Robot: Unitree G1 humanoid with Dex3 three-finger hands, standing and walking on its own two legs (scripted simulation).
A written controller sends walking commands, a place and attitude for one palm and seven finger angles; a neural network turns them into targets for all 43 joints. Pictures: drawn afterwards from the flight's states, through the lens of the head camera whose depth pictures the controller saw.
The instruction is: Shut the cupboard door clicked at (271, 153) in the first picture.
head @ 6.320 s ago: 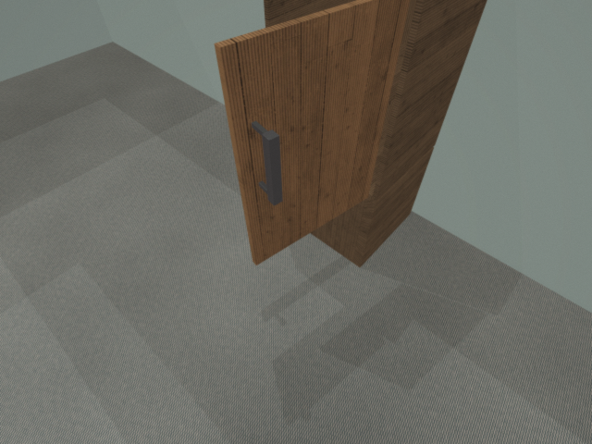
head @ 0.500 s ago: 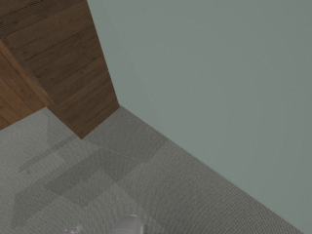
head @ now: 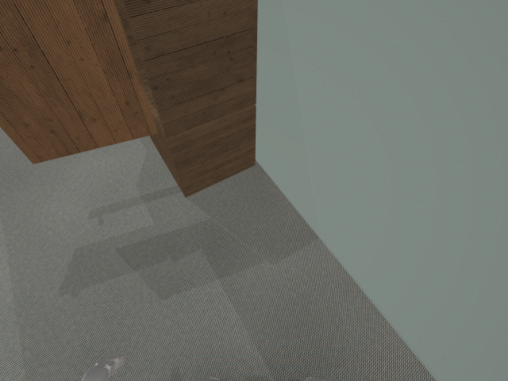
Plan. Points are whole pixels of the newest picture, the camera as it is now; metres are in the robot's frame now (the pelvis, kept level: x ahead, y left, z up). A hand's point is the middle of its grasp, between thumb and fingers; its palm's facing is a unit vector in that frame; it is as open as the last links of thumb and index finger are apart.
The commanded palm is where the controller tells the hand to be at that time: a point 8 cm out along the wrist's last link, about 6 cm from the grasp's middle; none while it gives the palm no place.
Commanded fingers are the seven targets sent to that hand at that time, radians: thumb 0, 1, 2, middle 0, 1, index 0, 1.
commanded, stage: turn to face it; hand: left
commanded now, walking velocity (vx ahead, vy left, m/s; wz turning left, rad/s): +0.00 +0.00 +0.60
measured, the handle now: out of the picture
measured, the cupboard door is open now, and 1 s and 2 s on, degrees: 79 79 79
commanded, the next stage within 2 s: take the last steps up to it in 0.56 s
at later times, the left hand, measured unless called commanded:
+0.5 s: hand out of the picture +0.00 +0.21 -0.18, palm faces +0.30 -0.92 -0.24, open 7.4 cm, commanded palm none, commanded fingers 0.00 0.90 0.90 -0.20 -0.30 -0.20 -0.30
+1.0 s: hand out of the picture -0.06 +0.18 -0.18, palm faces +0.50 -0.85 -0.18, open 7.4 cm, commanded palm none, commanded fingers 0.00 0.90 0.90 -0.20 -0.30 -0.20 -0.30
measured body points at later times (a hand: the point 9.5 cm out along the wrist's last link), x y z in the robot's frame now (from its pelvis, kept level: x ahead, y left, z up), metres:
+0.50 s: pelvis +0.01 +0.00 +0.00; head +0.05 +0.03 +0.44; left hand -0.02 +0.26 -0.16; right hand +0.18 -0.22 -0.13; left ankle -0.01 +0.11 -0.73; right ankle +0.00 -0.15 -0.68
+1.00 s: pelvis +0.03 +0.02 +0.00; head +0.06 +0.06 +0.44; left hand -0.09 +0.23 -0.16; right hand +0.23 -0.17 -0.14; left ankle +0.00 +0.13 -0.74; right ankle +0.04 -0.14 -0.73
